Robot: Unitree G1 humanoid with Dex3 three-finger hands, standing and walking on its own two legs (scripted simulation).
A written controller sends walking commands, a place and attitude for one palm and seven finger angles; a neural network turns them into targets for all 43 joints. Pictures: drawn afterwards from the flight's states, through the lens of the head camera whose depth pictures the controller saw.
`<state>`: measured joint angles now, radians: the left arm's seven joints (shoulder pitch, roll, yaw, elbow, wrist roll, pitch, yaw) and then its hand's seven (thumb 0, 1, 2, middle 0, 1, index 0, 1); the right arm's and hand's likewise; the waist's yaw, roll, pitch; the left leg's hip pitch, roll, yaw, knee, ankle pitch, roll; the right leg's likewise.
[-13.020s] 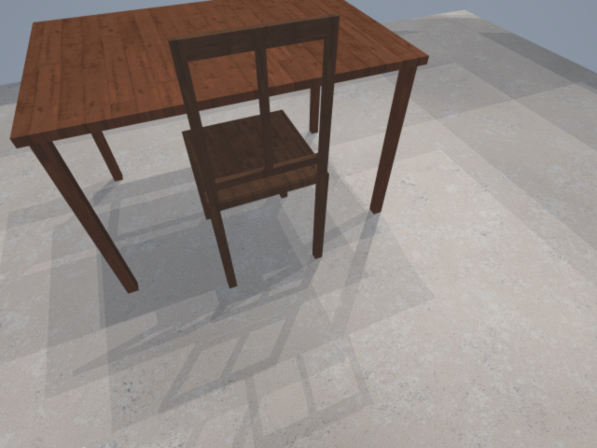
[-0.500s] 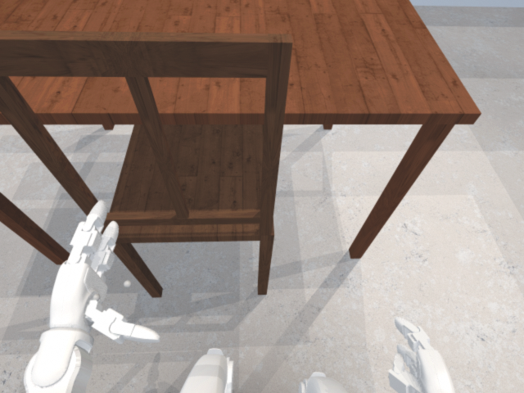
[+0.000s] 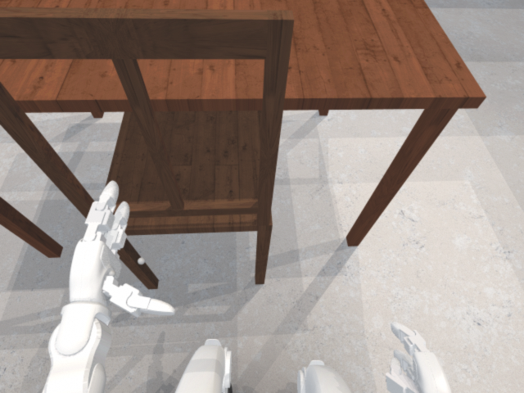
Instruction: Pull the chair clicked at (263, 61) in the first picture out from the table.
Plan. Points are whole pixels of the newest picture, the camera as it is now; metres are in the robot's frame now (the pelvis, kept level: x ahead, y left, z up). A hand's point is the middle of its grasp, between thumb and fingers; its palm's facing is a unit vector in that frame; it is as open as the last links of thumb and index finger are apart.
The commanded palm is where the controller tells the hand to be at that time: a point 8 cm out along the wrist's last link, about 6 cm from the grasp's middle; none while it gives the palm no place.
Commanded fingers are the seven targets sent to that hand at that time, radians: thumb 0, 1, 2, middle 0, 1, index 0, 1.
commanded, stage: aim the fingers beside a spindle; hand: left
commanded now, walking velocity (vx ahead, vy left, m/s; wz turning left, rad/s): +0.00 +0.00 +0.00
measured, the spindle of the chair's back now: (158, 151) +0.47 +0.20 +0.05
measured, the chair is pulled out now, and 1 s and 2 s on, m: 0.00 0.00 0.00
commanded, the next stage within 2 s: push the fingers through the gap in 1.28 s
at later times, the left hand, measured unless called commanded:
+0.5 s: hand (158, 251) +0.32 +0.17 +0.01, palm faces +0.08 -1.00 -0.02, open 16.9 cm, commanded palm +0.29 +0.22 +0.02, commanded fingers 0.00 -0.50 0.30 -0.06 -0.08 -0.06 -0.08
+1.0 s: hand (159, 256) +0.31 +0.17 +0.01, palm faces +0.11 -0.99 -0.03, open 16.9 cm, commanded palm +0.29 +0.21 +0.01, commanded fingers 0.00 -0.50 0.30 -0.06 -0.08 -0.06 -0.08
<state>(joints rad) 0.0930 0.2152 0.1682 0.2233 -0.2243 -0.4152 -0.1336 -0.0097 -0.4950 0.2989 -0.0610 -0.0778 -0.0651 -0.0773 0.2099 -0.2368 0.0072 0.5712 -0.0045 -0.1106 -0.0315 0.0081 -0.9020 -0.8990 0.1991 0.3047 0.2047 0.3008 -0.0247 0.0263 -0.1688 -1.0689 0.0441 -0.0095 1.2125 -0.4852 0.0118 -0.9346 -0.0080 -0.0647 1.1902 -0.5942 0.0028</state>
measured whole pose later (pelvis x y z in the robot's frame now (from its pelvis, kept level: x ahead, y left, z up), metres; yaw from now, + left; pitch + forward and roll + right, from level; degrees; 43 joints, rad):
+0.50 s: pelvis +0.00 +0.00 -0.01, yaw +0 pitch +21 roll -3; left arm -0.02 0.20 0.14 0.32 -0.19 -0.44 -0.07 -0.01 -0.50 0.30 -0.06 -0.08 -0.06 -0.08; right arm 0.21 -0.24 0.01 0.57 -0.01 -0.06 -0.01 0.01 -0.90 -0.90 0.20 0.30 0.20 0.30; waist -0.03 0.03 -0.18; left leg -1.14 0.05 -0.01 1.26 -0.50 0.01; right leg -1.01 -0.01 -0.06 1.25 -0.61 0.00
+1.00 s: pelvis -0.01 -0.01 -0.02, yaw +0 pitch +22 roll -2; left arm 0.00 0.20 0.15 0.34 -0.19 -0.48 -0.06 -0.01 -0.50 0.30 -0.06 -0.08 -0.07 -0.08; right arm 0.21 -0.24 0.00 0.57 -0.01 -0.03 -0.01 0.01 -0.90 -0.90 0.20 0.30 0.20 0.30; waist -0.03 0.03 -0.19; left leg -1.16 0.05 -0.01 1.28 -0.50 0.00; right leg -1.04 0.00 -0.06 1.28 -0.62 -0.01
